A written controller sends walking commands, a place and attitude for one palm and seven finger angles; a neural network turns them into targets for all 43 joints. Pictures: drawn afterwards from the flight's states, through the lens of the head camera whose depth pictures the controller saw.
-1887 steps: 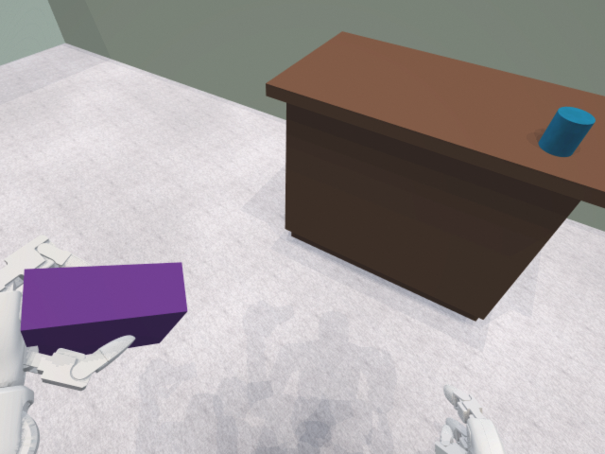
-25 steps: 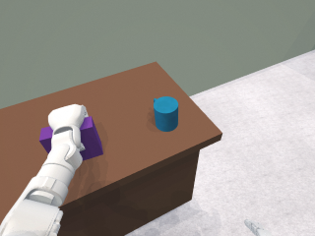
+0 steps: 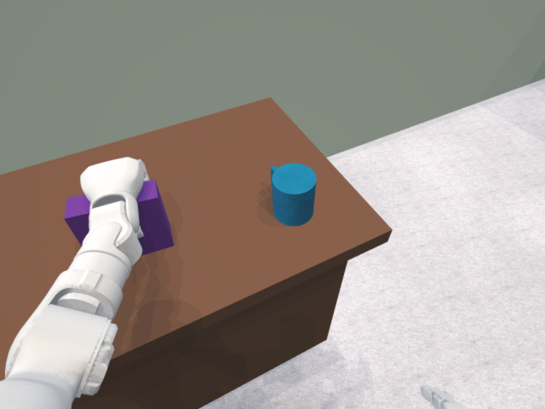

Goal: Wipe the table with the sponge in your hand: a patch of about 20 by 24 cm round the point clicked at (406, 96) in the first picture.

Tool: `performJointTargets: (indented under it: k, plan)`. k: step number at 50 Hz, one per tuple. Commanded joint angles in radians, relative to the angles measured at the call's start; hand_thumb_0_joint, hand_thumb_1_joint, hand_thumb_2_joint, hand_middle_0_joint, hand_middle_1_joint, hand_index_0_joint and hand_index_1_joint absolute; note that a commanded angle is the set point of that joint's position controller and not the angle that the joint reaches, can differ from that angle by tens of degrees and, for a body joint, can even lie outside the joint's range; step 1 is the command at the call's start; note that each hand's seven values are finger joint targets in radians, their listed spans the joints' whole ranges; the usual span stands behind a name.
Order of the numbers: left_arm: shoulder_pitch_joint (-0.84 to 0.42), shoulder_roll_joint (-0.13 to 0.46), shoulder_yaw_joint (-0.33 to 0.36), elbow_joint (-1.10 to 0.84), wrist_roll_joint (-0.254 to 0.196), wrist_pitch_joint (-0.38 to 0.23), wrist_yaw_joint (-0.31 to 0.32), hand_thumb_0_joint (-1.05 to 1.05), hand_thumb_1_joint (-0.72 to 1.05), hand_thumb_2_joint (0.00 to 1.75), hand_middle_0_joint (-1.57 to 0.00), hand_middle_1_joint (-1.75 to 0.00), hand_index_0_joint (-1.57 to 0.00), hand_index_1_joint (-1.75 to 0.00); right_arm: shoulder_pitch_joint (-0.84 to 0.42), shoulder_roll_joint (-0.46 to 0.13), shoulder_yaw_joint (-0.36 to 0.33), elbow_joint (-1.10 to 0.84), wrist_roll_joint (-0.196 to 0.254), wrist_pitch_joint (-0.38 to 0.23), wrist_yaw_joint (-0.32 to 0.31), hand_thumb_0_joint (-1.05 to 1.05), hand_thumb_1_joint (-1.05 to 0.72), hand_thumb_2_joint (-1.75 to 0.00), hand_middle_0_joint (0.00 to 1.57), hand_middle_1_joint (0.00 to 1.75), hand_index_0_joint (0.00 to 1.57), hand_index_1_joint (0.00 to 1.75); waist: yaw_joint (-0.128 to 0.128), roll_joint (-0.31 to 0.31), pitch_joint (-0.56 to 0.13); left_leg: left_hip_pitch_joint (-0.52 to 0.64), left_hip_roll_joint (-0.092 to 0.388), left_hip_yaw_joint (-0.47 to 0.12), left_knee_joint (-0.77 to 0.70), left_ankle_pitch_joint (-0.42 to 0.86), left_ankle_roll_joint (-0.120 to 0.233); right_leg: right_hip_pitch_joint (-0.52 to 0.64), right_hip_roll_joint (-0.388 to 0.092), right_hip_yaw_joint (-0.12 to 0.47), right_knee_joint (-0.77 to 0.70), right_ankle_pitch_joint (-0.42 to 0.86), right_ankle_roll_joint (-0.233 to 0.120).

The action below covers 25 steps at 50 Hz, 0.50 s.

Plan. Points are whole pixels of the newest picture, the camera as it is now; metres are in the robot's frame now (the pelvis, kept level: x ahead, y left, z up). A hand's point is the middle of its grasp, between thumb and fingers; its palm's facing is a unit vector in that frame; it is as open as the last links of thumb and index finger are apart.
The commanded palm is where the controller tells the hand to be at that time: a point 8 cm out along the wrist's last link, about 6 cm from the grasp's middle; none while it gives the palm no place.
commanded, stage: wipe forward along the third lane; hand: left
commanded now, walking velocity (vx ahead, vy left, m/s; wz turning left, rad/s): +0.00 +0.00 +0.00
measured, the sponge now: (128, 232) +0.40 +0.27 +0.02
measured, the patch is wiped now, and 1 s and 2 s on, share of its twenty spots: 0.90 1.00 1.00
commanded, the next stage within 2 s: wipe back along the third lane in 0.34 s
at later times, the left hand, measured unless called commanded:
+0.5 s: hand (116, 185) +0.46 +0.29 +0.07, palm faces -0.10 -0.02 -1.00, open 9.5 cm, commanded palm +0.44 +0.28 +0.12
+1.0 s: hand (117, 201) +0.42 +0.28 +0.07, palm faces -0.01 -0.06 -1.00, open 9.5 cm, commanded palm +0.39 +0.26 +0.12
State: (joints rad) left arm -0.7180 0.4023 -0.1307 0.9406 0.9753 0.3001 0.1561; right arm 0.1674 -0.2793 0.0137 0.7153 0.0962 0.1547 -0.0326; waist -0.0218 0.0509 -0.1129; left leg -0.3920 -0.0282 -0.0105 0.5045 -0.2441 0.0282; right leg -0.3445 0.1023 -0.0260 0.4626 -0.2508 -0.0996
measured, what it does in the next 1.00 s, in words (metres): shifts its weight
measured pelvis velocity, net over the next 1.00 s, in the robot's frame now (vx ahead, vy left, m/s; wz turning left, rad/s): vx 0.01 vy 0.05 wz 0.01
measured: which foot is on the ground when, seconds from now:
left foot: down 0.00-1.00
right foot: down 0.00-1.00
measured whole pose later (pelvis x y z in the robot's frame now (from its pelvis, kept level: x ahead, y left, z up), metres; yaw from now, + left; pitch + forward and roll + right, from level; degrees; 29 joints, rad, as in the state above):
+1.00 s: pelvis +0.01 +0.05 +0.00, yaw +0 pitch +8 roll -2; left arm -0.71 0.28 -0.23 0.89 0.94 0.43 0.22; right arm 0.14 -0.25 0.01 0.71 0.09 0.20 0.02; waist 0.01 0.06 -0.15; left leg -0.37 -0.08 0.00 0.51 -0.26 0.09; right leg -0.31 0.05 -0.02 0.45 -0.27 -0.03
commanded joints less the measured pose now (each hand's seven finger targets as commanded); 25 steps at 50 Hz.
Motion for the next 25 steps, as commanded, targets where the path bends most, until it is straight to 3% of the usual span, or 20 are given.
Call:
performJointTargets:
  k: [1,5,7,8,9,13,16,21,25]
  plan:
    - [-0.368,0.242,0.040,-0.067,0.052,0.015,0.050,0.00,0.10,1.30,-1.20,-1.60,-1.20,-1.60,-0.041,-0.133,-0.040,-0.099,-0.014,-0.022,-0.005,0.00,-0.90,-0.90,0.20,0.30,0.20,0.30,-0.013,-0.070,-0.257,0.064,-0.019,0.001,-0.011,0.194,0.046,0.144,-0.078,0.097,-0.044,0.364,0.051]
    - [-0.402,0.239,0.034,-0.037,0.055,0.016,0.056,0.00,0.10,1.30,-1.20,-1.60,-1.20,-1.60,-0.029,-0.135,-0.040,-0.095,-0.016,-0.019,-0.001,0.00,-0.90,-0.90,0.20,0.30,0.20,0.30,-0.023,-0.072,-0.261,0.064,-0.014,-0.003,-0.009,0.203,0.045,0.130,-0.075,0.086,-0.037,0.364,0.051]
    - [-0.418,0.276,0.055,-0.016,0.064,0.019,0.061,0.00,0.10,1.30,-1.20,-1.60,-1.20,-1.60,-0.021,-0.141,-0.039,-0.091,-0.017,-0.016,0.000,0.00,-0.90,-0.90,0.20,0.30,0.20,0.30,-0.022,-0.083,-0.262,0.049,-0.015,-0.006,-0.009,0.202,0.043,0.133,-0.075,0.085,-0.035,0.364,0.050]
    - [-0.431,0.264,0.051,-0.024,0.059,0.018,0.058,0.00,0.10,1.30,-1.20,-1.60,-1.20,-1.60,-0.029,-0.136,-0.037,-0.096,-0.016,-0.016,-0.001,0.00,-0.90,-0.90,0.20,0.30,0.20,0.30,-0.016,-0.065,-0.268,0.053,-0.015,-0.011,-0.014,0.214,0.043,0.128,-0.073,0.083,-0.035,0.364,0.047]
    - [-0.455,0.256,0.034,-0.010,0.062,0.019,0.059,0.00,0.10,1.30,-1.20,-1.60,-1.20,-1.60,-0.017,-0.138,-0.037,-0.090,-0.016,-0.016,0.000,0.00,-0.90,-0.90,0.20,0.30,0.20,0.30,-0.033,-0.063,-0.248,0.059,-0.011,-0.011,-0.009,0.209,0.044,0.110,-0.072,0.078,-0.033,0.354,0.048]
    - [-0.500,0.274,0.042,0.014,0.072,0.018,0.057,0.00,0.10,1.30,-1.20,-1.60,-1.20,-1.60,0.003,-0.140,-0.038,-0.082,-0.018,-0.016,0.004,0.00,-0.90,-0.90,0.20,0.30,0.20,0.30,-0.035,-0.036,-0.273,0.069,-0.005,-0.022,-0.007,0.229,0.039,0.087,-0.066,0.063,-0.027,0.333,0.042]
    - [-0.503,0.286,0.047,0.053,0.075,0.014,0.059,0.00,0.10,1.30,-1.20,-1.60,-1.20,-1.60,0.031,-0.147,-0.044,-0.071,-0.024,-0.017,0.005,0.00,-0.90,-0.90,0.20,0.30,0.20,0.30,-0.044,-0.049,-0.286,0.071,-0.003,-0.018,0.004,0.233,0.041,0.083,-0.065,0.063,-0.026,0.339,0.046]
    - [-0.568,0.266,0.028,0.088,0.077,0.001,0.057,0.00,0.10,1.30,-1.20,-1.60,-1.20,-1.60,0.064,-0.150,-0.049,-0.054,-0.026,-0.023,0.008,0.00,-0.90,-0.90,0.20,0.30,0.20,0.30,-0.065,-0.031,-0.283,0.096,0.010,-0.034,0.009,0.244,0.034,0.018,-0.056,0.043,-0.023,0.288,0.044]
    - [-0.529,0.201,0.008,0.081,0.061,-0.014,0.060,0.00,0.10,1.30,-1.20,-1.60,-1.20,-1.60,0.076,-0.142,-0.058,-0.054,-0.031,-0.031,0.016,0.00,-0.90,-0.90,0.20,0.30,0.20,0.30,-0.049,-0.011,-0.332,0.141,0.017,-0.042,0.016,0.301,0.024,0.014,-0.046,0.033,-0.015,0.296,0.039]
